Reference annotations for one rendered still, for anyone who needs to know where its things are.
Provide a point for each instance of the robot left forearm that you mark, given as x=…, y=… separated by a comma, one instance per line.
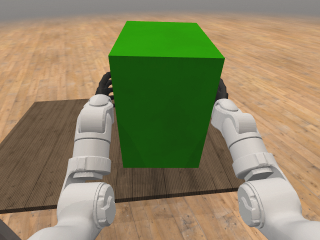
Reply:
x=90, y=159

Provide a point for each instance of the carton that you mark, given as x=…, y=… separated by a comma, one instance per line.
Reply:
x=165, y=77

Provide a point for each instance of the right robot hand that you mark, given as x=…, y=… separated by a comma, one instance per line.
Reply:
x=221, y=91

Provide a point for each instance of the robot right forearm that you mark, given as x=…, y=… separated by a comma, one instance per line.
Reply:
x=251, y=160

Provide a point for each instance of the left robot hand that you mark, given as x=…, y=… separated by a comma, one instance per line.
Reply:
x=103, y=86

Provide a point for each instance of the right robot upper arm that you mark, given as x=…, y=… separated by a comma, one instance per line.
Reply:
x=272, y=206

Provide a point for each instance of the table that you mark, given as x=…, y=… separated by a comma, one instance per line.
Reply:
x=34, y=160

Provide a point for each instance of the left robot upper arm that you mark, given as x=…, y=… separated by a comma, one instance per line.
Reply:
x=84, y=209

